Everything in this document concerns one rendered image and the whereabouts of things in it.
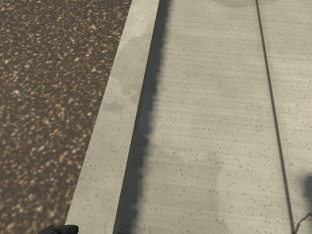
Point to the left robot hand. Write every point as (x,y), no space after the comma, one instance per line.
(62,229)

